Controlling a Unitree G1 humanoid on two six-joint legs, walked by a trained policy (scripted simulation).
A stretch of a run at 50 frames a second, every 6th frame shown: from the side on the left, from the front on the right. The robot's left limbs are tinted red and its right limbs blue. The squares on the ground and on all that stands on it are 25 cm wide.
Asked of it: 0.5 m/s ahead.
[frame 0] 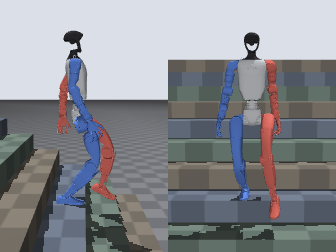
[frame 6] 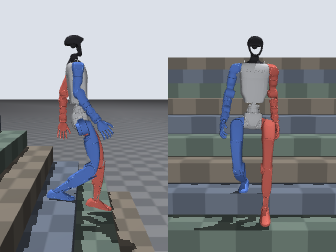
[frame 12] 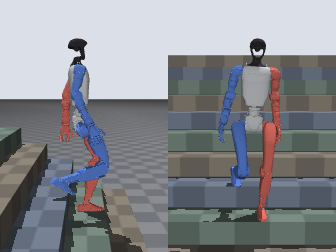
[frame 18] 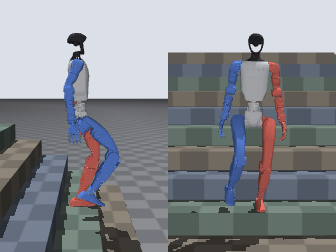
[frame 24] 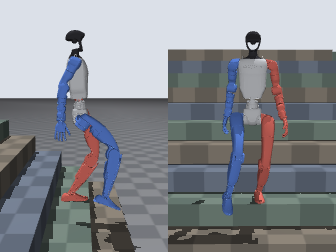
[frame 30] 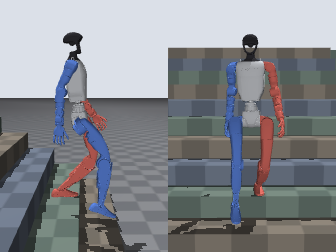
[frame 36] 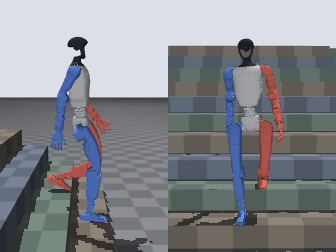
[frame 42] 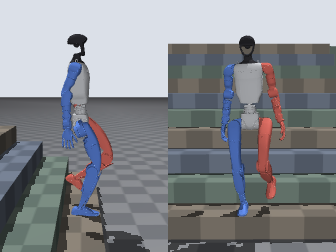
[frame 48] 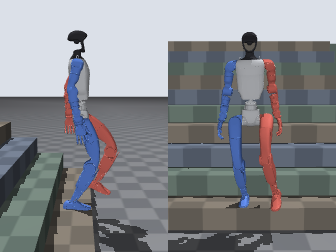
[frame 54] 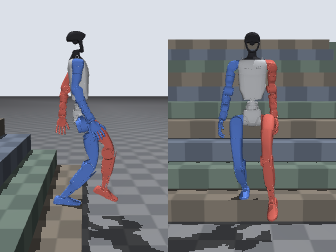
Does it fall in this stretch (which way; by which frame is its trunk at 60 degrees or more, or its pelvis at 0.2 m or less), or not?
no
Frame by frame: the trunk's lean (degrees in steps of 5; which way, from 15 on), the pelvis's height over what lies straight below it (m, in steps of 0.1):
0: 5, 0.7
6: 5, 0.8
12: 5, 0.8
18: 5, 0.8
24: 5, 0.7
30: 5, 0.7
36: 5, 0.8
42: 5, 0.8
48: 5, 0.7
54: 5, 0.7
